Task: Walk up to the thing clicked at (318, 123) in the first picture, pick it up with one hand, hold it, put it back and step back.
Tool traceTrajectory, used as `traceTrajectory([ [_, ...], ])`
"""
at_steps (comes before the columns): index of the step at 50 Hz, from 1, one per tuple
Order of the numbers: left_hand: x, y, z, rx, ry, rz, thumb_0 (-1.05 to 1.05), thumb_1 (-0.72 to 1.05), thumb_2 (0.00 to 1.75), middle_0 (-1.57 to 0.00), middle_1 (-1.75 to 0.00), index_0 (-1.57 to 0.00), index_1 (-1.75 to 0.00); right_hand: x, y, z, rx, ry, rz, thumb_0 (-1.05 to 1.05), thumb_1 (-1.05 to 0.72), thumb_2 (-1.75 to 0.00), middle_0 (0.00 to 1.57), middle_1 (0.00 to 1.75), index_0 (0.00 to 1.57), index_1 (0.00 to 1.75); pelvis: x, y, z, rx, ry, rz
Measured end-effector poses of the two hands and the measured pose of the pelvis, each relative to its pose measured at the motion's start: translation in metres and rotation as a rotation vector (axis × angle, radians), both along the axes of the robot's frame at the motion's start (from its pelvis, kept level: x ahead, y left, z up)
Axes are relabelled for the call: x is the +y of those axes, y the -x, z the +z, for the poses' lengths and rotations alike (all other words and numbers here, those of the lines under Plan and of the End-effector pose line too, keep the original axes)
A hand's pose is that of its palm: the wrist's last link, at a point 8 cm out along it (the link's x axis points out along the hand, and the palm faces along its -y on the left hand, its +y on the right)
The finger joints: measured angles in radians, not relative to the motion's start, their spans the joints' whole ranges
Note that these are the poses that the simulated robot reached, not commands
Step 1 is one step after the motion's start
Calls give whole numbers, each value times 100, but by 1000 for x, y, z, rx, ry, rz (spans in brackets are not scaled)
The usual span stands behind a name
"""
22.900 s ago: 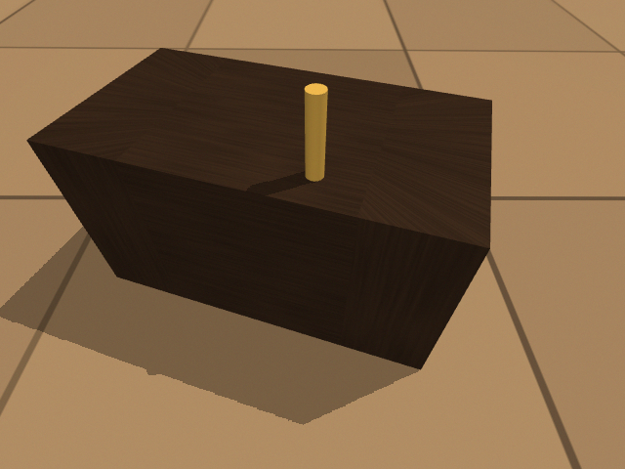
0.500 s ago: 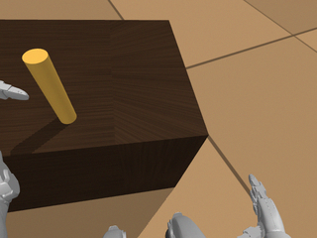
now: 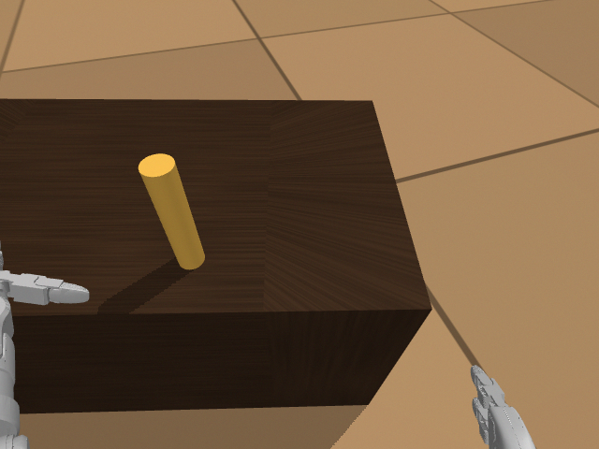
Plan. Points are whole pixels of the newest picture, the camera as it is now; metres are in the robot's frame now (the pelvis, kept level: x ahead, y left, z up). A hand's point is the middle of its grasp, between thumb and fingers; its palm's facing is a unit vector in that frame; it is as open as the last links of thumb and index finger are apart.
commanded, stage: sink last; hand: left
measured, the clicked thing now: (176, 219) +0.47 +0.20 +0.03
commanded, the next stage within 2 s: home in 0.68 s
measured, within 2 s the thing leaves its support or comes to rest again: neither
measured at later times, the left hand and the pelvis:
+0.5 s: hand (84, 440) +0.15 +0.22 +0.07, palm faces +0.31 -0.87 -0.38, open 17.3 cm; pelvis -0.01 -0.02 +0.00, yaw +2 degrees
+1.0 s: hand out of the picture +0.14 +0.27 +0.03, palm faces +0.38 -0.83 -0.41, open 17.5 cm; pelvis -0.04 -0.02 -0.01, yaw +1 degrees
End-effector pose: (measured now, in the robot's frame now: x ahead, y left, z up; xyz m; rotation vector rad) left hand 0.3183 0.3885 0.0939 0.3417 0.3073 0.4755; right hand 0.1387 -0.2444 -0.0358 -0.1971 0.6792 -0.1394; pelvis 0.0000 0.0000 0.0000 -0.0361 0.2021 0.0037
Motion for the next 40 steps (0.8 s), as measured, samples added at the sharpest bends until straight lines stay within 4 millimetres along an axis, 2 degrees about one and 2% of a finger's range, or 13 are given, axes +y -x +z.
traceTrajectory([
  [8,-72,80,-8,-68,-1,-131,-1,-48,4,-5,-2,-5,-4,-12,-13,7,-58,-14,-54,-1,50,-7,6,6,6,5,-6,-6,3,-67,-17,6],
  [15,-90,146,0,-72,-22,-76,-2,-47,3,-5,-3,-6,-3,-26,-11,3,-40,11,-66,-1,50,-7,6,6,6,5,-17,-1,1,-94,-26,23],
  [18,-104,168,6,-74,-31,-88,-2,-47,3,-5,-3,-5,-3,-24,-10,0,-54,-1,-58,-1,51,-6,6,6,6,5,-19,2,0,-102,-30,26],
  [22,-123,191,2,-42,-8,-113,-1,-48,2,-4,-3,-5,-4,-22,-8,-2,-89,-25,-55,-1,52,-6,6,6,6,5,-22,8,-2,-108,-37,25],
  [28,-127,211,2,-52,-13,-103,-1,-48,2,-4,-4,-5,-4,-30,3,-2,-117,-12,-67,-1,53,-5,6,6,6,5,-27,19,-6,-119,-46,32],
  [40,-104,214,20,-141,-116,-96,-1,-51,3,-5,-5,-6,-5,-51,29,4,-140,63,-114,-1,54,-5,6,6,6,5,-26,34,-8,-139,-48,20],
])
